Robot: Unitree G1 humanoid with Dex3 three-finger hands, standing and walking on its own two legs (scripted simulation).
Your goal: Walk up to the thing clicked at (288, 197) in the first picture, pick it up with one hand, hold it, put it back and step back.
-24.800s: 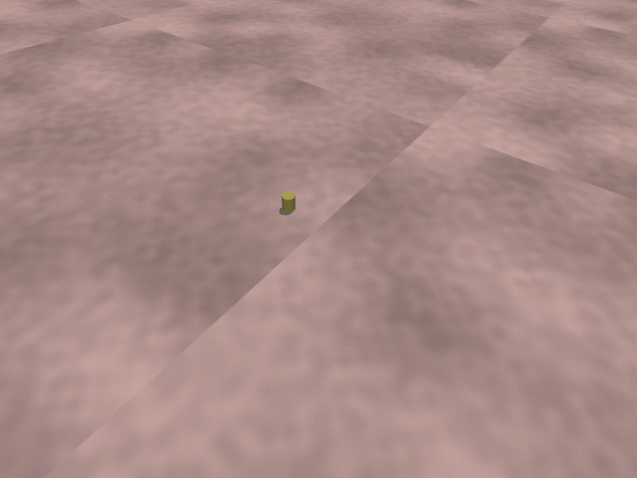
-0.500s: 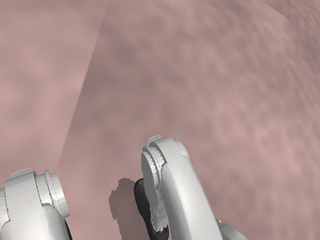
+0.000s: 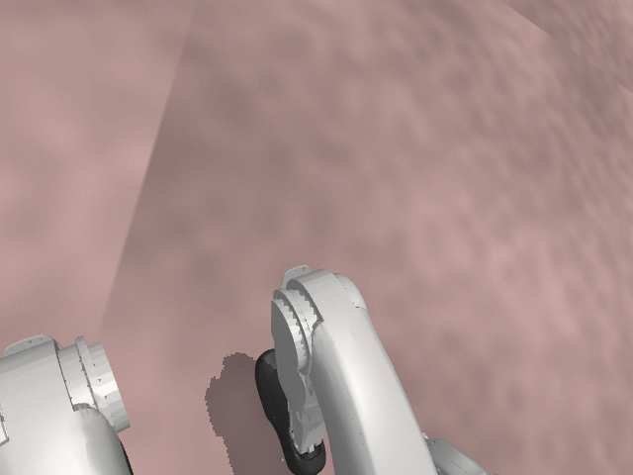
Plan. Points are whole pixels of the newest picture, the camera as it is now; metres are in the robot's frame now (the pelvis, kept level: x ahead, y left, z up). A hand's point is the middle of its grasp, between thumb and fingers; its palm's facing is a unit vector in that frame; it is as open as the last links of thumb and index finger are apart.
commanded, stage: open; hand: left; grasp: from above
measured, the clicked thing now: out of the picture +0.41 +0.32 -0.25
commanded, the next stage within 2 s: withdraw in 0.62 s
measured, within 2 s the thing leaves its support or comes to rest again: rests again in 1.10 s
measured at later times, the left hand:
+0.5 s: hand out of the picture +0.40 +0.32 -0.24, palm faces -0.44 -0.19 -0.88, open 13.5 cm
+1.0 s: hand out of the picture +0.43 +0.33 -0.20, palm faces -0.29 -0.15 -0.95, open 13.9 cm
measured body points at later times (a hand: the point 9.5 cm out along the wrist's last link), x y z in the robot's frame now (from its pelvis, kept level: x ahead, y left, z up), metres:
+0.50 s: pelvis +0.00 +0.00 +0.00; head +0.24 +0.13 +0.36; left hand +0.42 +0.33 -0.19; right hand +0.07 -0.25 -0.07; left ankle +0.06 +0.13 -0.26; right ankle +0.11 -0.13 -0.26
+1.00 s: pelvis +0.00 +0.00 +0.00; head +0.23 +0.12 +0.37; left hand +0.44 +0.34 -0.15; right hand +0.07 -0.26 -0.06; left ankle +0.06 +0.13 -0.26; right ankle +0.11 -0.13 -0.26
